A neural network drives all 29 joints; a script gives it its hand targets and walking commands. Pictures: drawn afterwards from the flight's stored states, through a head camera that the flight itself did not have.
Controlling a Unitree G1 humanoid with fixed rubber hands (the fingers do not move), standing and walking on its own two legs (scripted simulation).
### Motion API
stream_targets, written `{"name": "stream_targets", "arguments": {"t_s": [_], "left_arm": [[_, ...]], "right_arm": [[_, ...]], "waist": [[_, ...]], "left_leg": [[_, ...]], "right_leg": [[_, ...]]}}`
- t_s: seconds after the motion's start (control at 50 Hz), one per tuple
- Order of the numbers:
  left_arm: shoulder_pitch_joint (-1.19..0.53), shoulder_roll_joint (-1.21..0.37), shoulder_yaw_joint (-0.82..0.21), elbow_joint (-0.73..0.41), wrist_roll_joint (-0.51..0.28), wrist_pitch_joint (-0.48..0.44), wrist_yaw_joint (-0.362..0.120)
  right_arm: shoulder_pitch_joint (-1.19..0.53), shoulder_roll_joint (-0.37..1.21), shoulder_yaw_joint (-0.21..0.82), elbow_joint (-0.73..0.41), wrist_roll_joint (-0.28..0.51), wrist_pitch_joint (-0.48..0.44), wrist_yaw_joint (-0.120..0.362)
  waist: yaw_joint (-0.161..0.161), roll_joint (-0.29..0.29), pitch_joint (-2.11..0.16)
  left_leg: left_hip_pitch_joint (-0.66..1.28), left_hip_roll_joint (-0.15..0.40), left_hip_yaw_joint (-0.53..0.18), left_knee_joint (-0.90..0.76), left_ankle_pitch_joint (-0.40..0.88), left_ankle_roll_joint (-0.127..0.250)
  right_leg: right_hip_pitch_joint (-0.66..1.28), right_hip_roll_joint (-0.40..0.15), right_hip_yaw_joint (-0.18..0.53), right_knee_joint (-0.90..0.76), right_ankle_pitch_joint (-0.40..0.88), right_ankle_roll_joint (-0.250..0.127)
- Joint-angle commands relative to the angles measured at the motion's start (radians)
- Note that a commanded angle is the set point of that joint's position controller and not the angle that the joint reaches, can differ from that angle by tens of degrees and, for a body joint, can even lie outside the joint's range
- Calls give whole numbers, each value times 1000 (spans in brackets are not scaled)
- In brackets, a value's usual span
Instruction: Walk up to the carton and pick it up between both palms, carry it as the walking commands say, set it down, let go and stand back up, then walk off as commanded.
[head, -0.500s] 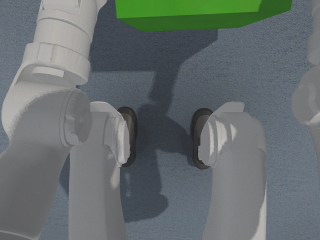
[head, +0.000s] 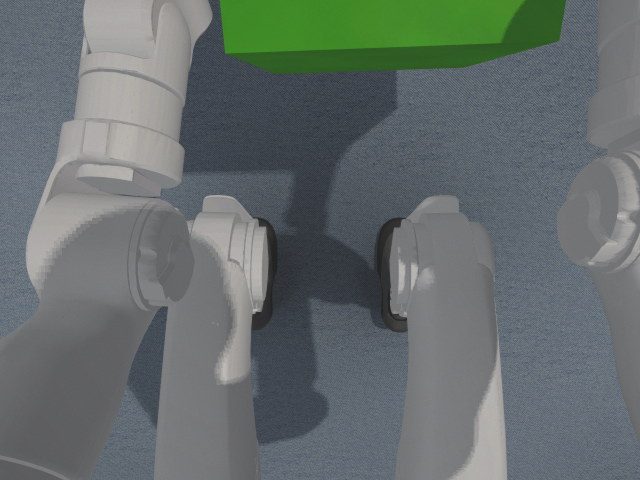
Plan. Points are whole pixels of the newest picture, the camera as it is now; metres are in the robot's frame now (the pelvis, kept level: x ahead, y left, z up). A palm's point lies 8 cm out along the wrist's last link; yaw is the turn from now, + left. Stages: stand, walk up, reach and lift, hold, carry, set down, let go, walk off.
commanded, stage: reach and lift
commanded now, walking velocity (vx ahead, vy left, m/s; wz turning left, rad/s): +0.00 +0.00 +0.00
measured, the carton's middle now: out of the picture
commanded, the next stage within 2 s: none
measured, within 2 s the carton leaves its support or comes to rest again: neither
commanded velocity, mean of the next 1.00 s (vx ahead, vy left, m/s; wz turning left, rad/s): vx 0.00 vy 0.00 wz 0.00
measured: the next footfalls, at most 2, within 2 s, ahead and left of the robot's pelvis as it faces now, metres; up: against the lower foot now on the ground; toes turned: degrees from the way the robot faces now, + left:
none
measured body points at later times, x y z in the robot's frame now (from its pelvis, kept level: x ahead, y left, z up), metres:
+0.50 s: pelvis -0.01 +0.01 +0.05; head +0.33 -0.02 +0.33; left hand +0.56 +0.13 -0.05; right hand +0.58 -0.21 -0.03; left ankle +0.13 +0.14 -0.39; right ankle +0.13 -0.12 -0.39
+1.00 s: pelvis -0.02 +0.01 +0.10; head +0.30 -0.02 +0.40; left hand +0.53 +0.13 +0.01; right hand +0.55 -0.20 +0.02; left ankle +0.13 +0.14 -0.39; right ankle +0.13 -0.12 -0.39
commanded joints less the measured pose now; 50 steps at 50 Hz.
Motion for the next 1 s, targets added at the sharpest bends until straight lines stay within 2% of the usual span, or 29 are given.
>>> {"name": "stream_targets", "arguments": {"t_s": [0.0, 0.08, 0.1, 0.14, 0.16, 0.2, 0.22, 0.24, 0.3, 0.34, 0.36, 0.42, 0.46, 0.48, 0.58, 0.6, 0.62, 0.64, 0.66, 0.68, 0.7, 0.74, 0.8, 0.84, 0.88, 0.9, 0.92, 0.96, 0.98], "left_arm": [[-1024, -938, -321, -544, -103, -59, -291], [-939, -946, -218, -404, -21, -54, -312], [-925, -964, -216, -390, 1, -59, -316], [-905, -966, -216, -373, 15, -49, -323], [-885, -989, -244, -418, 15, -50, -326], [-937, -978, -272, -488, -13, -44, -329], [-950, -984, -274, -490, -9, -41, -327], [-966, -948, -263, -478, -9, -42, -327], [-1001, -974, -336, -594, -58, -32, -317], [-982, -1003, -336, -572, -55, -22, -312], [-950, -981, -334, -554, -45, -15, -317], [-878, -1003, -271, -437, 12, -5, -328], [-850, -1027, -292, -469, -2, -4, -337], [-867, -1037, -322, -501, -7, -5, -338], [-850, -1045, -318, -487, 16, -3, -345], [-823, -1068, -342, -492, 1, -7, -346], [-831, -1061, -360, -563, -20, -10, -346], [-860, -1049, -385, -580, -39, -8, -342], [-862, -1053, -407, -611, -47, -8, -338], [-878, -1033, -390, -582, -43, 0, -335], [-858, -1044, -400, -571, -50, -4, -336], [-859, -1054, -434, -603, -63, 7, -338], [-819, -1011, -324, -445, 14, 9, -346], [-790, -1042, -301, -415, 33, 6, -360], [-818, -1062, -379, -523, -7, 5, -361], [-774, -1076, -371, -470, -2, 12, -363], [-769, -1059, -357, -442, 15, 18, -363], [-773, -1081, -404, -544, -17, 13, -363], [-789, -1061, -403, -536, -21, 13, -365]], "right_arm": [[-510, 1205, 274, -256, 169, 12, 314], [-492, 1216, 205, -136, 117, 6, 330], [-465, 1236, 193, -121, 100, 5, 337], [-439, 1244, 179, -105, 83, 7, 345], [-431, 1282, 213, -138, 105, 9, 346], [-453, 1281, 233, -194, 112, 16, 342], [-458, 1269, 232, -197, 124, 13, 338], [-475, 1288, 248, -208, 124, 17, 334], [-533, 1267, 303, -326, 176, 25, 321], [-501, 1279, 284, -290, 163, 32, 313], [-501, 1276, 303, -300, 170, 33, 311], [-432, 1297, 240, -166, 118, 45, 321], [-444, 1308, 270, -226, 133, 39, 330], [-410, 1316, 279, -238, 132, 38, 330], [-356, 1345, 256, -172, 127, 42, 346], [-376, 1331, 271, -220, 126, 30, 344], [-415, 1370, 335, -333, 173, 31, 336], [-446, 1349, 343, -345, 186, 33, 326], [-432, 1372, 369, -370, 205, 34, 317], [-417, 1330, 331, -330, 174, 36, 317], [-437, 1350, 351, -344, 185, 34, 311], [-475, 1341, 396, -412, 214, 38, 306], [-404, 1350, 281, -183, 135, 47, 318], [-370, 1398, 269, -156, 127, 46, 327], [-368, 1430, 328, -219, 153, 51, 331], [-395, 1389, 331, -265, 147, 41, 328], [-367, 1382, 300, -203, 131, 46, 333], [-391, 1397, 363, -347, 160, 38, 329], [-408, 1384, 361, -336, 168, 40, 325]], "waist": [[-32, -172, -2328], [26, -146, -2054], [2, -144, -2078], [-3, -148, -2038], [23, -131, -2149], [12, -148, -2258], [15, -99, -2273], [16, -147, -2320], [12, -128, -2506], [-5, -123, -2466], [16, -127, -2442], [16, -134, -2227], [36, -136, -2293], [15, -119, -2353], [24, -91, -2316], [2, -98, -2344], [40, -114, -2509], [12, -120, -2526], [37, -119, -2550], [2, -112, -2494], [9, -139, -2479], [22, -124, -2543], [42, -115, -2171], [58, -129, -2153], [48, -120, -2322], [45, -126, -2340], [50, -89, -2248], [36, -116, -2467], [36, -131, -2435]], "left_leg": [[568, -117, 183, -212, 353, 32], [470, -104, 184, -263, 222, 34], [493, -102, 183, -263, 230, 35], [507, -101, 174, -281, 236, 35], [577, -108, 183, -283, 282, 31], [587, -119, 181, -293, 320, 28], [620, -117, 182, -290, 320, 30], [610, -120, 184, -286, 304, 35], [703, -126, 178, -302, 388, 31], [721, -124, 167, -321, 380, 34], [676, -131, 180, -316, 365, 35], [629, -115, 178, -367, 240, 40], [682, -118, 172, -389, 296, 34], [705, -121, 169, -393, 321, 30], [745, -117, 161, -416, 315, 26], [778, -123, 149, -426, 348, 26], [829, -131, 159, -425, 411, 28], [794, -134, 160, -411, 409, 33], [824, -137, 158, -416, 434, 33], [804, -134, 154, -425, 385, 29], [791, -133, 156, -435, 375, 32], [850, -131, 153, -451, 392, 34], [732, -118, 158, -505, 202, 43], [714, -115, 169, -532, 167, 39], [838, -120, 159, -544, 259, 38], [823, -123, 151, -536, 283, 42], [804, -118, 155, -552, 246, 34], [915, -127, 150, -549, 350, 36], [871, -128, 146, -545, 329, 42]], "right_leg": [[1025, 97, -104, -240, 536, 0], [837, 93, -89, -302, 356, -6], [835, 96, -100, -301, 361, -5], [797, 97, -113, -318, 350, -5], [864, 100, -101, -324, 384, -7], [942, 107, -104, -327, 450, -2], [928, 109, -102, -320, 440, -2], [972, 107, -107, -325, 425, 9], [1087, 113, -103, -320, 530, 6], [1050, 120, -109, -343, 493, 3], [1064, 115, -91, -352, 500, 4], [953, 114, -100, -399, 340, 4], [1012, 114, -94, -412, 393, 5], [1050, 119, -97, -415, 432, 1], [986, 118, -99, -441, 392, 2], [1005, 126, -107, -445, 428, 1], [1135, 121, -88, -456, 503, 9], [1152, 122, -89, -442, 512, 15], [1168, 126, -86, -442, 544, 12], [1131, 127, -92, -452, 499, 6], [1155, 122, -92, -468, 484, 14], [1203, 125, -83, -479, 504, 11], [1006, 122, -84, -529, 287, 9], [1051, 115, -68, -572, 250, 6], [1129, 121, -80, -568, 337, 5], [1140, 124, -87, -555, 354, 9], [1063, 122, -87, -567, 315, 1], [1213, 132, -86, -572, 421, 6], [1190, 127, -86, -568, 396, 13]]}}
